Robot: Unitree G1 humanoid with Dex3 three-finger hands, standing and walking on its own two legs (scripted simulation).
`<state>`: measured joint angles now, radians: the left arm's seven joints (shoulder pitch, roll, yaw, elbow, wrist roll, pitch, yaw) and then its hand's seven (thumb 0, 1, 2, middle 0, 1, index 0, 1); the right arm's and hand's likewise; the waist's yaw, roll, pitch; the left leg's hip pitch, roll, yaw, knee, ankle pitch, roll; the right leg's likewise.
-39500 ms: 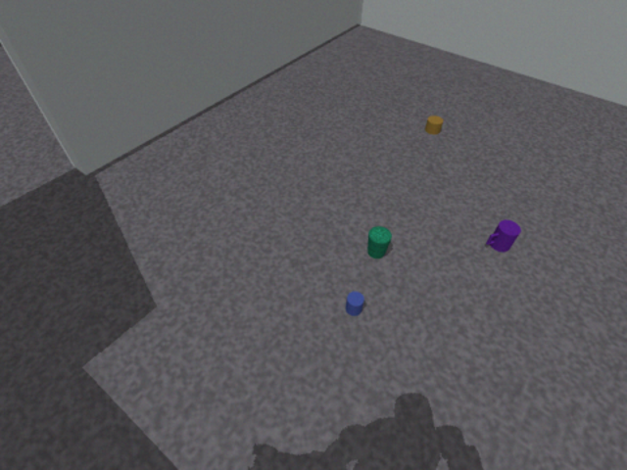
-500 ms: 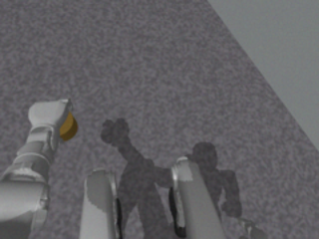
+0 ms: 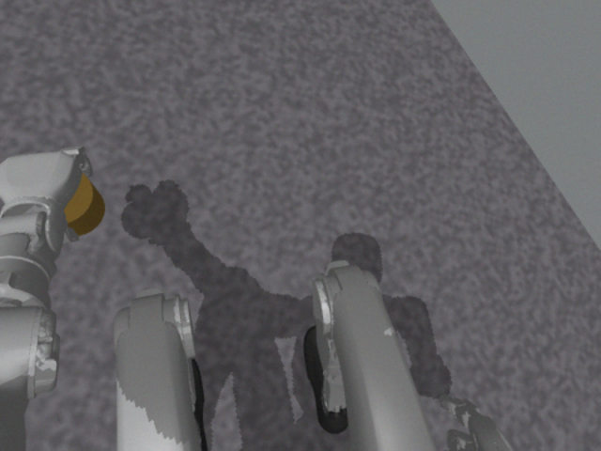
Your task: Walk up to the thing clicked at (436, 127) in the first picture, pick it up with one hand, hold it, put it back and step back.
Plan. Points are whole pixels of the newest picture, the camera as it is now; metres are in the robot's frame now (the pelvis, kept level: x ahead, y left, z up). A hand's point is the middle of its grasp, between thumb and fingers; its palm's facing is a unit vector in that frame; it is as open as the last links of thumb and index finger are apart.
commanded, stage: crouch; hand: left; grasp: from above
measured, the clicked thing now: (66, 202) +0.47 +0.27 -0.19
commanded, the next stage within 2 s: lower in 0.44 s
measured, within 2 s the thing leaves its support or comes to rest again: neither
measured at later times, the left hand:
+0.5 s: hand (73, 207) +0.47 +0.27 -0.21, palm faces -0.45 -0.04 -0.89, open 10.9 cm
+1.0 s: hand (86, 213) +0.47 +0.27 -0.27, palm faces -0.45 -0.05 -0.89, open 10.9 cm
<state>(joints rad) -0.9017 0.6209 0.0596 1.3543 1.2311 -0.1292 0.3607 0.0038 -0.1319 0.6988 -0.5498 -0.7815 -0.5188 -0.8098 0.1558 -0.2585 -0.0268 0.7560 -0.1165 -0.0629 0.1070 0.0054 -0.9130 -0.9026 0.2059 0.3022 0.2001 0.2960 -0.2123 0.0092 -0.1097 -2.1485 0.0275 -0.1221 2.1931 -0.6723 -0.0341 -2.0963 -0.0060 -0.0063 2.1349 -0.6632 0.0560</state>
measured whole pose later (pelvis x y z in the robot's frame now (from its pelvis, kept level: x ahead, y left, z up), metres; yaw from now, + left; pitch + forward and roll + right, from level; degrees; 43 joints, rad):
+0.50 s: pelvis +0.00 +0.00 -0.05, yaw -1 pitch +34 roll -7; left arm -1.00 0.70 0.08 1.50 1.28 -0.17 0.40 0.00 -0.12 0.69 -0.54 -0.79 -0.51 -0.81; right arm 0.16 -0.26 0.04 0.78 -0.15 -0.07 0.14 0.01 -0.91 -0.90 0.21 0.30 0.20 0.30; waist -0.25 0.00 -0.06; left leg -2.29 0.01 -0.15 2.36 -0.67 -0.04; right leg -2.23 0.01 -0.01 2.29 -0.66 0.06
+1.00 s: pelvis +0.00 +0.00 -0.08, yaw -3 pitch +32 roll -9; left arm -1.01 0.78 0.12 1.57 1.32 -0.20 0.47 0.00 -0.13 0.69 -0.55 -0.78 -0.52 -0.80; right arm 0.15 -0.28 0.08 0.76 -0.19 -0.10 0.17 0.00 -0.92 -0.90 0.21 0.30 0.20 0.30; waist -0.30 -0.04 0.00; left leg -2.36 0.00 -0.19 2.46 -0.68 -0.04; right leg -2.27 0.02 -0.03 2.36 -0.67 0.07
